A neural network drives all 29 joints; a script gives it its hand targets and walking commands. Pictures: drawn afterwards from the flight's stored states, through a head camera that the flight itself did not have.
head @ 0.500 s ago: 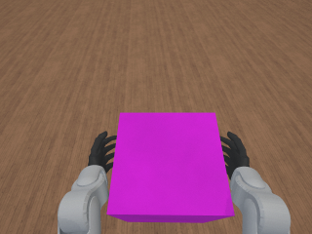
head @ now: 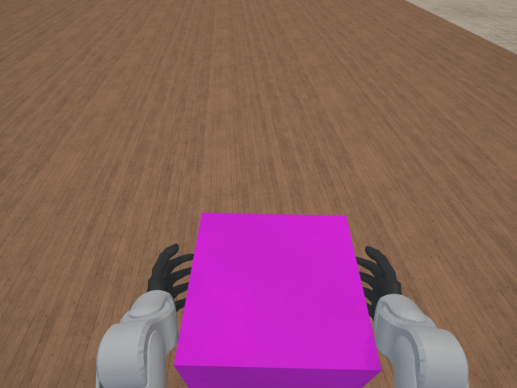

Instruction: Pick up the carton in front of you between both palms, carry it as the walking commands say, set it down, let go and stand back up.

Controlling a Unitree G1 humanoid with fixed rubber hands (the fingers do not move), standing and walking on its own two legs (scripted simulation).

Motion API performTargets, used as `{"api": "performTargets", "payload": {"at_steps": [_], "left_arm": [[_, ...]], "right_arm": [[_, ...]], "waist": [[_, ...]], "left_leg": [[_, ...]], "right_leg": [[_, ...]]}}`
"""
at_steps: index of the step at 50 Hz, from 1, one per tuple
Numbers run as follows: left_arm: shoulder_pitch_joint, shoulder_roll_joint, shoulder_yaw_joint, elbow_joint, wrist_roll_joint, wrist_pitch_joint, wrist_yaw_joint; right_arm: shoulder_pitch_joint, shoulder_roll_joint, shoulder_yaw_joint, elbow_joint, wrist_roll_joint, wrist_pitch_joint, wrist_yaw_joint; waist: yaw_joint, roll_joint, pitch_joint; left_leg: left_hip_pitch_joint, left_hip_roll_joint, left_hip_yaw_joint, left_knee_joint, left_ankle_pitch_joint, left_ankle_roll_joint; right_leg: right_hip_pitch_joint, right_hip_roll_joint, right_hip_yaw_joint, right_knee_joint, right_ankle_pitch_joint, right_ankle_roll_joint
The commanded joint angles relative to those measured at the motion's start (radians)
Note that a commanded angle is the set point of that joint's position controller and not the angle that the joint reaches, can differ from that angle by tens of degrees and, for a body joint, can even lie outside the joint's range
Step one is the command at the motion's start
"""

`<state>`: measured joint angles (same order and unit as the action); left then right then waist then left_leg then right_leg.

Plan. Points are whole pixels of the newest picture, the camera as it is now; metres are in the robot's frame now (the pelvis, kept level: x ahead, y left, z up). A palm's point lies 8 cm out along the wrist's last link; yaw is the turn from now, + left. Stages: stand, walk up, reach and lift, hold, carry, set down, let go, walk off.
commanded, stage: carry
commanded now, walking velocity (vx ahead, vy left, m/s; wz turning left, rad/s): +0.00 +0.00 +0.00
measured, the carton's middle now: (271, 317) +0.24 +0.01 +0.02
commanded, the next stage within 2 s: none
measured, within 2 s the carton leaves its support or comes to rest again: neither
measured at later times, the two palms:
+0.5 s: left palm (193, 202) +0.40 +0.14 +0.09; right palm (361, 199) +0.42 -0.16 +0.10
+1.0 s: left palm (183, 184) +0.46 +0.17 +0.09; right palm (343, 183) +0.46 -0.13 +0.10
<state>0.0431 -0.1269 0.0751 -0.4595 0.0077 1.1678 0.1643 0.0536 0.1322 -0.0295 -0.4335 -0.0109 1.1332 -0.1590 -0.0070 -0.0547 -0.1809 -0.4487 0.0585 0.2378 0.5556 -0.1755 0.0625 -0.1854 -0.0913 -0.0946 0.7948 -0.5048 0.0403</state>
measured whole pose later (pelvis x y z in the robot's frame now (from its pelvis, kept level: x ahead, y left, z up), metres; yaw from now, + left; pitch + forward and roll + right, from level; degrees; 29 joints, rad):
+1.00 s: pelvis +0.23 +0.01 +0.01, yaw +1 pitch +4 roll +0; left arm 0.05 -0.13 0.05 -0.50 0.02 1.18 0.16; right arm 0.08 0.14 -0.04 -0.50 -0.01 1.15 -0.15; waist 0.01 -0.05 -0.16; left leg -0.24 0.02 0.18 0.52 -0.35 0.04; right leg -0.16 -0.10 -0.13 0.50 -0.38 0.05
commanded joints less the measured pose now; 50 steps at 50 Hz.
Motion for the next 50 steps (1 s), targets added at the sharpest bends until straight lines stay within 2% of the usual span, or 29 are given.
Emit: {"api": "performTargets", "payload": {"at_steps": [1,4,5,7,9,11,13,14,16,18,24,25,27,30,31,33,34,35,36,37,38,39,40,42,43,45,46,48,50], "left_arm": [[-0.325,-0.71,-0.612,-0.17,-0.202,-0.048,-0.041],[-0.267,-0.761,-0.605,-0.163,-0.162,-0.084,-0.052],[-0.255,-0.75,-0.593,-0.187,-0.161,-0.093,-0.054],[-0.255,-0.728,-0.601,-0.21,-0.147,-0.099,-0.047],[-0.202,-0.67,-0.568,-0.198,-0.136,-0.087,-0.041],[-0.239,-0.627,-0.567,-0.19,-0.136,-0.062,-0.037],[-0.256,-0.537,-0.547,-0.167,-0.138,-0.033,-0.03],[-0.236,-0.524,-0.54,-0.132,-0.123,-0.019,-0.029],[-0.254,-0.561,-0.542,-0.113,-0.146,-0.016,-0.034],[-0.257,-0.575,-0.536,-0.112,-0.146,-0.015,-0.034],[-0.327,-0.674,-0.576,-0.172,-0.197,-0.034,-0.052],[-0.311,-0.676,-0.585,-0.186,-0.187,-0.039,-0.055],[-0.343,-0.673,-0.596,-0.235,-0.207,-0.049,-0.054],[-0.297,-0.669,-0.599,-0.208,-0.209,-0.054,-0.045],[-0.278,-0.635,-0.584,-0.217,-0.179,-0.052,-0.042],[-0.283,-0.625,-0.59,-0.201,-0.185,-0.043,-0.038],[-0.284,-0.628,-0.583,-0.196,-0.185,-0.042,-0.038],[-0.248,-0.632,-0.575,-0.193,-0.181,-0.042,-0.036],[-0.263,-0.623,-0.58,-0.221,-0.174,-0.045,-0.037],[-0.234,-0.63,-0.564,-0.191,-0.165,-0.042,-0.037],[-0.228,-0.627,-0.558,-0.169,-0.158,-0.038,-0.036],[-0.21,-0.607,-0.534,-0.154,-0.139,-0.03,-0.036],[-0.243,-0.597,-0.539,-0.154,-0.141,-0.026,-0.034],[-0.298,-0.609,-0.562,-0.183,-0.155,-0.023,-0.037],[-0.331,-0.609,-0.579,-0.187,-0.164,-0.015,-0.038],[-0.379,-0.609,-0.597,-0.214,-0.184,-0.012,-0.043],[-0.348,-0.619,-0.601,-0.166,-0.188,-0.005,-0.048],[-0.334,-0.619,-0.59,-0.152,-0.183,-0.009,-0.045],[-0.343,-0.642,-0.593,-0.146,-0.167,-0.021,-0.042]], "right_arm": [[-0.306,0.743,0.513,-0.194,0.196,-0.038,0.03],[-0.296,0.789,0.57,-0.224,0.195,-0.065,0.058],[-0.324,0.784,0.595,-0.272,0.216,-0.075,0.063],[-0.286,0.76,0.589,-0.258,0.22,-0.072,0.067],[-0.26,0.677,0.594,-0.274,0.213,-0.055,0.061],[-0.267,0.628,0.58,-0.261,0.192,-0.033,0.052],[-0.242,0.579,0.544,-0.196,0.156,-0.001,0.035],[-0.253,0.555,0.525,-0.192,0.146,0.012,0.027],[-0.279,0.559,0.524,-0.191,0.15,0.023,0.025],[-0.281,0.587,0.522,-0.172,0.158,0.024,0.026],[-0.306,0.683,0.522,-0.195,0.16,-0.002,0.023],[-0.325,0.711,0.529,-0.216,0.163,-0.011,0.021],[-0.292,0.7,0.513,-0.207,0.154,-0.013,0.022],[-0.277,0.68,0.512,-0.219,0.152,-0.026,0.016],[-0.266,0.669,0.514,-0.223,0.144,-0.021,0.018],[-0.226,0.632,0.492,-0.189,0.136,-0.015,0.017],[-0.242,0.636,0.516,-0.214,0.146,-0.015,0.02],[-0.262,0.631,0.523,-0.24,0.157,-0.014,0.019],[-0.262,0.656,0.537,-0.226,0.169,-0.008,0.023],[-0.297,0.655,0.553,-0.259,0.175,-0.009,0.027],[-0.275,0.633,0.532,-0.221,0.164,-0.001,0.024],[-0.304,0.627,0.541,-0.242,0.166,0.002,0.026],[-0.273,0.616,0.52,-0.2,0.163,0.009,0.03],[-0.255,0.606,0.497,-0.179,0.149,0.008,0.031],[-0.242,0.596,0.485,-0.153,0.13,0.008,0.026],[-0.296,0.62,0.478,-0.165,0.14,0.009,0.024],[-0.308,0.627,0.476,-0.16,0.142,0.008,0.024],[-0.273,0.644,0.462,-0.133,0.128,0.004,0.022],[-0.302,0.65,0.496,-0.155,0.16,0.0,0.035]], "waist": [[-0.013,0.187,-0.189],[-0.002,0.2,-0.209],[-0.005,0.224,-0.199],[-0.003,0.192,-0.193],[0.002,0.113,-0.204],[-0.002,0.047,-0.167],[-0.007,0.01,-0.064],[-0.005,0.011,-0.059],[0.003,-0.004,-0.073],[0.006,-0.02,-0.106],[0.011,-0.037,-0.204],[0.007,-0.033,-0.202],[0.012,0.0,-0.199],[0.004,0.13,-0.173],[0.004,0.14,-0.167],[0.012,0.134,-0.136],[0.02,0.072,-0.136],[0.038,-0.041,-0.153],[0.047,-0.156,-0.141],[0.052,-0.182,-0.129],[0.044,-0.123,-0.113],[0.025,-0.079,-0.104],[0.017,-0.043,-0.087],[0.016,0.12,-0.097],[0.012,0.192,-0.095],[0.013,0.15,-0.047],[0.01,0.119,-0.034],[0.007,0.148,-0.092],[0.007,0.139,-0.095]], "left_leg": [[0.529,0.322,-0.388,-0.227,0.717,0.105],[0.443,0.234,-0.198,-0.236,0.617,0.045],[0.432,0.217,-0.188,-0.231,0.549,0.036],[0.413,0.183,-0.138,-0.197,0.444,0.011],[0.349,0.151,-0.098,-0.143,0.306,-0.034],[0.267,0.108,-0.1,-0.096,0.108,-0.073],[0.191,0.07,-0.115,-0.107,-0.069,-0.086],[0.191,0.074,-0.123,-0.133,-0.003,-0.081],[0.253,0.093,-0.118,-0.061,0.21,-0.089],[0.239,0.078,-0.112,-0.02,0.26,-0.098],[0.257,0.031,-0.086,-0.074,0.293,-0.111],[0.269,0.035,-0.1,-0.113,0.256,-0.109],[0.321,0.041,-0.106,-0.149,0.391,-0.104],[0.512,0.049,-0.066,-0.065,0.802,-0.101],[0.543,0.076,-0.092,-0.043,0.835,-0.094],[0.435,0.062,-0.076,0.034,0.833,-0.092],[0.322,0.034,-0.044,0.101,0.727,-0.102],[0.106,-0.001,-0.041,0.115,0.425,-0.114],[-0.105,-0.054,-0.04,0.094,-0.152,-0.114],[-0.138,-0.048,-0.063,0.052,-0.343,-0.101],[-0.103,-0.052,-0.076,-0.079,-0.344,-0.096],[0.09,-0.025,-0.096,-0.249,-0.161,-0.082],[0.222,-0.007,-0.09,-0.333,0.137,-0.082],[0.474,0.13,-0.191,-0.124,0.715,-0.046],[0.434,0.178,-0.224,-0.098,0.814,-0.009],[0.326,0.168,-0.237,-0.117,0.474,-0.007],[0.294,0.153,-0.239,-0.105,0.43,-0.006],[0.309,0.124,-0.215,-0.072,0.562,-0.01],[0.363,0.124,-0.21,-0.064,0.765,-0.009]], "right_leg": [[-0.371,-0.018,0.053,0.132,0.006,-0.013],[-0.212,0.017,0.001,-0.106,0.09,-0.003],[-0.19,0.037,-0.03,-0.195,0.127,-0.003],[-0.095,0.043,-0.069,-0.335,0.312,-0.01],[0.022,-0.005,-0.055,-0.391,0.481,-0.024],[0.053,-0.101,0.045,-0.347,0.714,-0.055],[-0.001,-0.137,0.084,-0.381,0.746,-0.069],[0.015,-0.14,0.074,-0.34,0.749,-0.061],[0.019,-0.13,0.069,-0.315,0.942,-0.078],[0.059,-0.112,0.047,-0.281,1.094,-0.076],[0.176,-0.084,0.021,-0.231,1.286,-0.073],[0.168,-0.083,0.024,-0.235,1.227,-0.072],[0.137,-0.069,0.009,-0.213,1.143,-0.07],[-0.031,0.022,-0.104,-0.213,0.875,-0.035],[-0.064,0.016,-0.083,-0.275,0.759,-0.029],[0.033,0.035,-0.112,-0.345,0.787,-0.017],[0.165,0.035,-0.103,-0.374,0.962,-0.028],[0.392,-0.02,-0.025,-0.324,1.287,-0.066],[0.552,-0.104,0.059,-0.271,1.557,-0.126],[0.549,-0.156,0.088,-0.262,1.64,-0.168],[0.511,-0.155,0.079,-0.265,1.581,-0.172],[0.346,-0.116,0.009,-0.279,1.332,-0.135],[0.218,-0.075,-0.017,-0.269,1.035,-0.09],[-0.082,-0.031,-0.034,-0.294,0.4,-0.024],[-0.064,-0.024,-0.01,-0.333,0.28,-0.012],[-0.031,-0.025,0.003,-0.371,0.265,-0.025],[0.007,-0.057,0.013,-0.357,0.364,-0.028],[0.031,-0.075,0.004,-0.269,0.551,-0.021],[-0.036,-0.055,-0.019,-0.244,0.5,-0.009]]}}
